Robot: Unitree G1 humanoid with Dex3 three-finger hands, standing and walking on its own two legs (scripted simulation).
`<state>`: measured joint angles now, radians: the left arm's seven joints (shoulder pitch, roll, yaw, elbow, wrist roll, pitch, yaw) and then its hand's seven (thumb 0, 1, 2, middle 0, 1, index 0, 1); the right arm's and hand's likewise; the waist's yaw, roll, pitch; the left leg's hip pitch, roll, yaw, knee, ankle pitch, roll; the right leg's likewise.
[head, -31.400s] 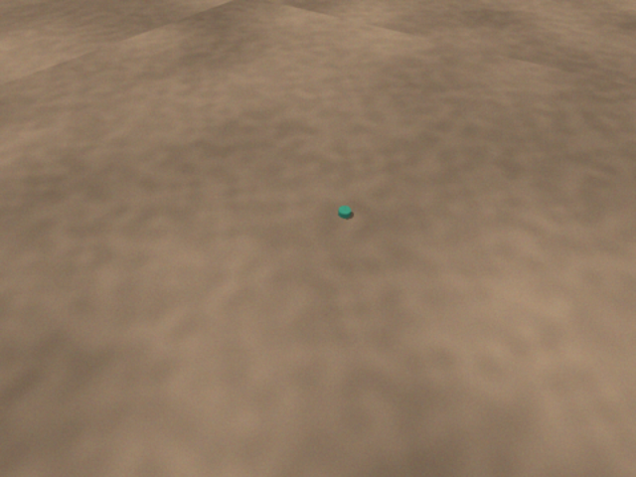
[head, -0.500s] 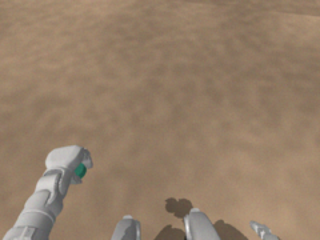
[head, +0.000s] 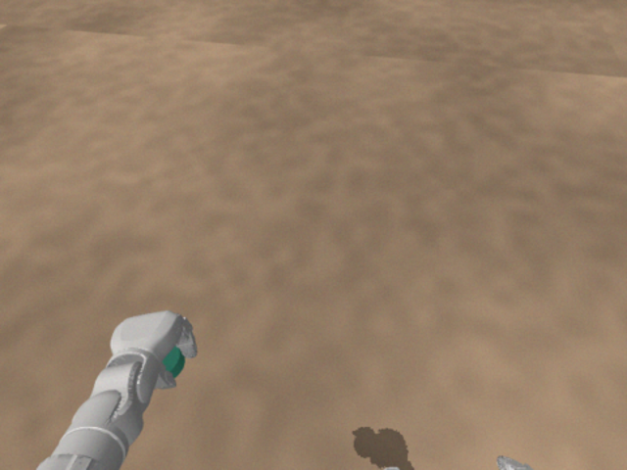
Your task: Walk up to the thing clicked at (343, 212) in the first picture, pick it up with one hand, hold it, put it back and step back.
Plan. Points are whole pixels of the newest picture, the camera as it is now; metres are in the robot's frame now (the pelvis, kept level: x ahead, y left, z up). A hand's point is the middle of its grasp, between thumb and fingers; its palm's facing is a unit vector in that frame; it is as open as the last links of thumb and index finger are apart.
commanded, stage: hold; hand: left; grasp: from above
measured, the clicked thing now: (163, 360) +0.33 +0.24 -0.10
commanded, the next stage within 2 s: crouch in 1.90 s
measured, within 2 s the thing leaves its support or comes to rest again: neither
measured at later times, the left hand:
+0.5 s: hand (156, 345) +0.32 +0.22 -0.03, palm faces -0.45 -0.06 -0.89, open 6.3 cm
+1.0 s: hand (152, 350) +0.30 +0.21 +0.00, palm faces -0.44 -0.06 -0.90, open 6.3 cm
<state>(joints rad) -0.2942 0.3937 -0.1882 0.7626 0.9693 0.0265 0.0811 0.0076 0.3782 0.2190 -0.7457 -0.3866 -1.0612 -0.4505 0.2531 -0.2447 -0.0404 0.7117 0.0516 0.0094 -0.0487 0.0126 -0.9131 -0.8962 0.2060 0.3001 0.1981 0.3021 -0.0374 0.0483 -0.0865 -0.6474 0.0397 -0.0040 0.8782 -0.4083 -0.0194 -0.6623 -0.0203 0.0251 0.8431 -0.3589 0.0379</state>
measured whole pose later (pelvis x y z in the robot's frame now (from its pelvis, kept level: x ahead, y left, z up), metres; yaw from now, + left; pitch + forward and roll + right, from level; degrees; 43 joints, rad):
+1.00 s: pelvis +0.01 +0.00 +0.03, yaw -1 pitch +3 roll +0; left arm -0.23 0.40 -0.21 0.59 0.98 0.02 -0.04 0.00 0.38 0.21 -0.74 -0.39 -1.06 -0.44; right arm 0.20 -0.25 -0.03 0.68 0.06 0.05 -0.05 0.01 -0.91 -0.90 0.20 0.30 0.20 0.30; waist 0.01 0.05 -0.04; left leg -0.37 0.03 0.02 0.62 -0.31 -0.02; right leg -0.41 -0.03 0.04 0.62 -0.27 0.03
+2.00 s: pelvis +0.01 -0.01 +0.04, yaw -1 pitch +2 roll +0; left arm -0.23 0.40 -0.21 0.60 0.98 0.00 -0.05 0.00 0.38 0.21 -0.75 -0.38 -1.07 -0.44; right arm 0.19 -0.25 -0.03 0.68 0.08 0.07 -0.07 0.01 -0.92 -0.90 0.20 0.30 0.20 0.30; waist 0.02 0.06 -0.01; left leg -0.27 0.04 0.03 0.51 -0.27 -0.03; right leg -0.32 -0.02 0.05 0.53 -0.24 0.03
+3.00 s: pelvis -0.05 +0.01 -0.22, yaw -1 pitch +35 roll -4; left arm -0.76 0.48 -0.03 1.24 1.16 -0.07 0.32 -0.03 0.39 0.19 -0.76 -0.37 -1.03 -0.40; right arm 0.21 -0.22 -0.05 0.74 -0.05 -0.02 0.01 0.01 -0.91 -0.89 0.21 0.30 0.20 0.30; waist -0.14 0.06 -0.19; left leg -1.79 0.01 -0.05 1.83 -0.66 0.00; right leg -1.78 -0.02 0.03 1.76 -0.60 0.06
